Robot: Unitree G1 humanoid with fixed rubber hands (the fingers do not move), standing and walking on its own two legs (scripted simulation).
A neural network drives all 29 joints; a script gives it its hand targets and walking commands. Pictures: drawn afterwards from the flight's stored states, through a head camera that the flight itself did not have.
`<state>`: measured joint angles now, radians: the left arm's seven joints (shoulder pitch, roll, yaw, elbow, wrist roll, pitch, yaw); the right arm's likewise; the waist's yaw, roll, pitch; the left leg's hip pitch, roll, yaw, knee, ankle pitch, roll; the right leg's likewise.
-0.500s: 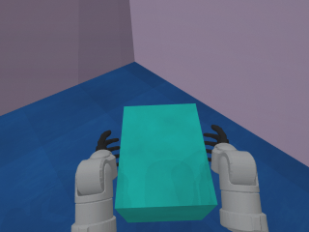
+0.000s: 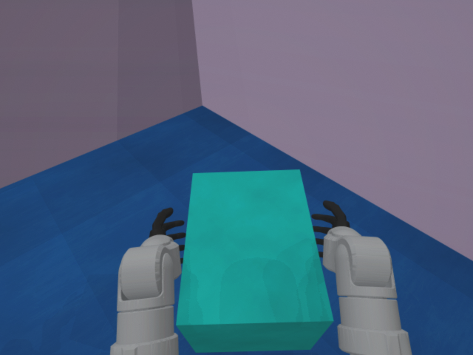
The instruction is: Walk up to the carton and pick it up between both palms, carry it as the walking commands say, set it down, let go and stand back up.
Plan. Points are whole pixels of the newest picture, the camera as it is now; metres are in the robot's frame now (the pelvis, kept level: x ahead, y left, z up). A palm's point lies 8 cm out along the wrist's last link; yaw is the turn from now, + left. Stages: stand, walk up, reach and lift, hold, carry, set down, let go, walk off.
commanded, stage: carry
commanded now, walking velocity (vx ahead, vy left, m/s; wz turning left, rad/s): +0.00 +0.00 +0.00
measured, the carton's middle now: (249, 258) +0.32 +0.00 +0.00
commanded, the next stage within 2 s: none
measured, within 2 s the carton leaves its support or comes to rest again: neither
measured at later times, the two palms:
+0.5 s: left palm (165, 259) +0.26 +0.13 +0.09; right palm (352, 254) +0.26 -0.15 +0.10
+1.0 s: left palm (167, 261) +0.26 +0.13 +0.09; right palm (353, 258) +0.26 -0.15 +0.09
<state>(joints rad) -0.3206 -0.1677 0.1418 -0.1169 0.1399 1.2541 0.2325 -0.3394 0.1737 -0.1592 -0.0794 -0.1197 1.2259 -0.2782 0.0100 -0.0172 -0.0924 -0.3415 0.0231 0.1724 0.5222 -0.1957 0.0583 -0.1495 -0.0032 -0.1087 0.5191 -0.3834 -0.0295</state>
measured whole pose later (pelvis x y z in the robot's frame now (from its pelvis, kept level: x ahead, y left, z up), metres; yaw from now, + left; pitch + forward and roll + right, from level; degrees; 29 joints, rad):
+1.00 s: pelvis -0.03 -0.01 +0.00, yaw -1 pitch +2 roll +0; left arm -0.31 -0.16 0.12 -0.08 0.17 1.18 0.19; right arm -0.32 0.17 -0.15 -0.07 -0.15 1.16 -0.23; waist 0.01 -0.02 -0.10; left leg -0.37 0.04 0.19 0.46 -0.12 0.05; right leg -0.22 0.01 -0.09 0.52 -0.34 -0.04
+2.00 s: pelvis -0.03 +0.07 -0.01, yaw -2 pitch +2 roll +0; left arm -0.34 -0.18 0.16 -0.19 0.13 1.25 0.24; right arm -0.38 0.19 -0.16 -0.15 -0.13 1.24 -0.28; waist 0.01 0.01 0.00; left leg -0.42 -0.04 0.26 0.54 -0.18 0.17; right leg -0.39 -0.07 -0.09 0.91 -0.56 0.00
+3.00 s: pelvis -0.08 +0.37 +0.00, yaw +0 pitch +3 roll +1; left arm -0.31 -0.16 0.15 -0.26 0.13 1.26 0.24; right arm -0.37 0.19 -0.12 -0.17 -0.14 1.23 -0.27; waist 0.01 -0.06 0.02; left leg -0.40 0.06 0.11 0.58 -0.23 0.00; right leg -0.59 -0.11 -0.06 1.08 -0.55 0.05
